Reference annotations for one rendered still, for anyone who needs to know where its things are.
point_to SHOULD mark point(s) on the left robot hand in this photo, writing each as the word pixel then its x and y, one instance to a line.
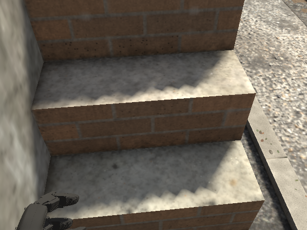
pixel 35 215

